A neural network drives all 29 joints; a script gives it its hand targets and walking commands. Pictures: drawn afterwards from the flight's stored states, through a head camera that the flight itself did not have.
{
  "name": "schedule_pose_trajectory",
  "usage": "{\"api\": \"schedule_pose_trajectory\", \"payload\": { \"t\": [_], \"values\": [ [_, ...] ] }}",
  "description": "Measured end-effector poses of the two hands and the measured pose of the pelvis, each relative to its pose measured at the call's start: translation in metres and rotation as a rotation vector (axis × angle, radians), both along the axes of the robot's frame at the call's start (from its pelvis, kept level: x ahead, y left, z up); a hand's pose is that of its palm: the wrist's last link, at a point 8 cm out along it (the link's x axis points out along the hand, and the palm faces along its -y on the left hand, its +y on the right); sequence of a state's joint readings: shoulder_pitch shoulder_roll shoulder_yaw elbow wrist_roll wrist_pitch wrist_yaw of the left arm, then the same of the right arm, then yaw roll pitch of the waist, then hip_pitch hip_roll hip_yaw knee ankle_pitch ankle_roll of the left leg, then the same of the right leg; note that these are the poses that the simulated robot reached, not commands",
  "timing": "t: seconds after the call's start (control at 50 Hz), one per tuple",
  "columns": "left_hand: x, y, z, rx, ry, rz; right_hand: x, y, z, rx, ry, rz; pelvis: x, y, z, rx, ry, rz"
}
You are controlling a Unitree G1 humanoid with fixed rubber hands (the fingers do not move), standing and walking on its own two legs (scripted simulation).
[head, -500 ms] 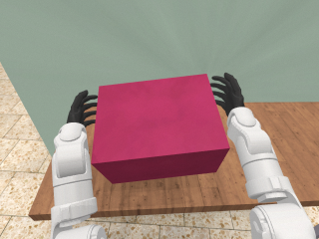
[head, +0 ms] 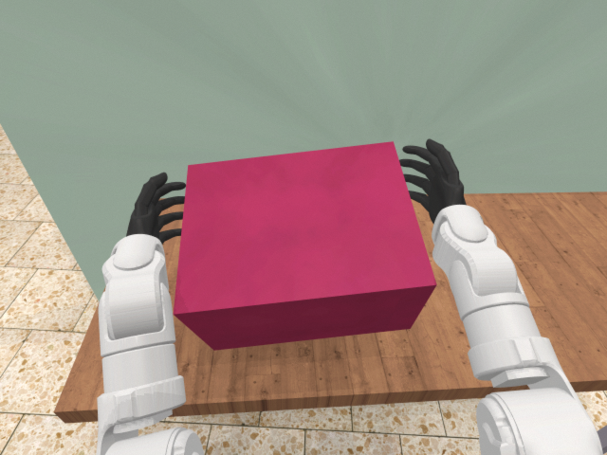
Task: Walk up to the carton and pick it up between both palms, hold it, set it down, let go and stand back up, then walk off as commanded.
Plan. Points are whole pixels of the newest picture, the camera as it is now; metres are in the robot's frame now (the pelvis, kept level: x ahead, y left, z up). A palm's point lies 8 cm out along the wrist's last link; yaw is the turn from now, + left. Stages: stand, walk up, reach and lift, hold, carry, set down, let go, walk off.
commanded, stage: hold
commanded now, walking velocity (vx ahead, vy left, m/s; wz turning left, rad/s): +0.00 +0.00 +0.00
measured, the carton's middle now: (301, 248) +0.37 +0.00 +0.11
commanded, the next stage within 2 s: set down in 0.70 s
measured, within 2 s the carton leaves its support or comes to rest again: neither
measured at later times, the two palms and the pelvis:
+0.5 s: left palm (149, 234) +0.35 +0.19 +0.17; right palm (446, 203) +0.36 -0.18 +0.20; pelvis +0.00 +0.00 +0.00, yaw +0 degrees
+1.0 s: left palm (150, 235) +0.34 +0.19 +0.17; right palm (454, 205) +0.35 -0.18 +0.20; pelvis +0.00 +0.00 +0.00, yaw +0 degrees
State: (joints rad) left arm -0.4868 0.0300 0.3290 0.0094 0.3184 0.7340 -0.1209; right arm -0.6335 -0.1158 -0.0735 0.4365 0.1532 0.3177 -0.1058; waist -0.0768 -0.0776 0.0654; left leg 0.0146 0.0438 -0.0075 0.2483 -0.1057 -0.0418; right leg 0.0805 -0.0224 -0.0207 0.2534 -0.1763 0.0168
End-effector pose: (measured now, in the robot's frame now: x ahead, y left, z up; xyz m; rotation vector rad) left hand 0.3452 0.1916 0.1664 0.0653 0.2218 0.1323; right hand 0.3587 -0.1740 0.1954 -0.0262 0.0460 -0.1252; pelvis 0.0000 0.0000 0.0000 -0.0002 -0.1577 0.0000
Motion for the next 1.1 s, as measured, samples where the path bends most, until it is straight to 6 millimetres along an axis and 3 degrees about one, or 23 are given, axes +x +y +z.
{"api": "schedule_pose_trajectory", "payload": {
  "t": [0.76,0.9,1.0,1.1],
  "values": [
    [-0.001,-0.001,0.000,0.000,-0.001,-0.002,0.001,0.000,0.001,0.003,-0.002,-0.007,-0.001,0.000,0.000,-0.002,0.005,0.005],
    [-0.006,-0.005,0.008,0.011,-0.048,-0.017,-0.011,-0.004,0.008,0.036,-0.055,-0.031,0.001,0.001,0.000,-0.002,0.000,0.005],
    [-0.003,-0.006,0.006,0.005,-0.037,-0.035,-0.013,-0.005,0.007,0.017,-0.074,-0.042,-0.002,0.003,-0.001,0.001,-0.008,0.000],
    [0.003,-0.005,0.001,0.024,-0.058,-0.030,-0.010,-0.001,0.019,-0.002,-0.181,-0.035,-0.004,0.004,0.000,0.003,-0.004,-0.004]
  ]
}}
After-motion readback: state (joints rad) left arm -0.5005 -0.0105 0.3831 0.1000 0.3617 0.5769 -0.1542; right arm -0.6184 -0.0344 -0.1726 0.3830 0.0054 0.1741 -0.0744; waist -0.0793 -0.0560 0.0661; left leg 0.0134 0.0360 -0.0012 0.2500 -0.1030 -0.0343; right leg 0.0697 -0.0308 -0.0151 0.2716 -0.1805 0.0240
